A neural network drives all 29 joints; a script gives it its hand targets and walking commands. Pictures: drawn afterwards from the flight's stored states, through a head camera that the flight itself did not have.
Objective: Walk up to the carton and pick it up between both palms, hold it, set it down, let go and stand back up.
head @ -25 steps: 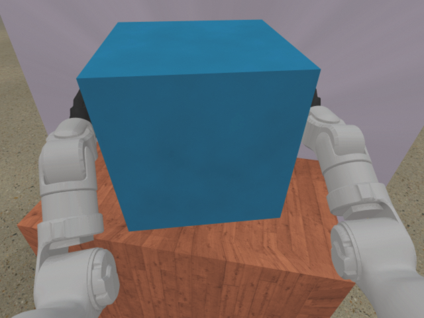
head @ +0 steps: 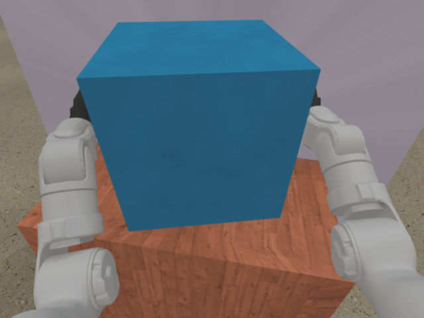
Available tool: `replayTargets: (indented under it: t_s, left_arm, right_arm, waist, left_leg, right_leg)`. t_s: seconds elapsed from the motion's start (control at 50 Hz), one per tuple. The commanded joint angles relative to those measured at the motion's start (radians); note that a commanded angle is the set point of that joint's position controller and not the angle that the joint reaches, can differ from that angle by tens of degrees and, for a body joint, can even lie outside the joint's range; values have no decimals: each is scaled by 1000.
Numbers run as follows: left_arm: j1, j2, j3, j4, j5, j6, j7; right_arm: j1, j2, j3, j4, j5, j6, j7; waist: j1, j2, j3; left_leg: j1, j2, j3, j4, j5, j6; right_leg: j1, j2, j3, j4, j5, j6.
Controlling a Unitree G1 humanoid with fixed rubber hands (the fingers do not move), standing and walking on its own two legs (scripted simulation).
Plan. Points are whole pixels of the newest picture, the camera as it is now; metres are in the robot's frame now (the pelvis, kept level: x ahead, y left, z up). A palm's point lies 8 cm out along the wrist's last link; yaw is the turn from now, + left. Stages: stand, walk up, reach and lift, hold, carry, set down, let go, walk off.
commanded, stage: hold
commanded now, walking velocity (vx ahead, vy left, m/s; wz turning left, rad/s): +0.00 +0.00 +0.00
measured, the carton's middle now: (198, 119) +0.43 +0.00 +0.23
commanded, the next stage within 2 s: none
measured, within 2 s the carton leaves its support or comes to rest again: neither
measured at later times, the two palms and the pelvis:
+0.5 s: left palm (84, 126) +0.36 +0.20 +0.26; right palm (307, 114) +0.37 -0.19 +0.27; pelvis +0.00 +0.00 +0.00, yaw +0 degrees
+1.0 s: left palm (84, 125) +0.36 +0.20 +0.26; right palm (307, 114) +0.37 -0.19 +0.27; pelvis +0.00 +0.00 +0.00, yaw +0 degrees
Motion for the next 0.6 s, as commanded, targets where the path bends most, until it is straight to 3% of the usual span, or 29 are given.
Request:
replayTargets:
  t_s: [0.0, 0.58]
  left_arm:
    - [-747, -473, -416, -160, -202, -68, -142]
    - [-747, -474, -416, -159, -202, -68, -142]
  right_arm:
    - [-735, 566, 267, -315, 148, -31, 152]
    - [-736, 566, 267, -316, 148, -30, 152]
  waist:
    - [-4, 51, -316]
    - [-4, 51, -317]
  left_leg:
    - [26, -32, -20, -43, 181, -23]
    - [25, -32, -20, -43, 181, -23]
  right_leg:
    - [137, 20, 55, -2, 175, 20]
    - [137, 20, 55, -2, 175, 20]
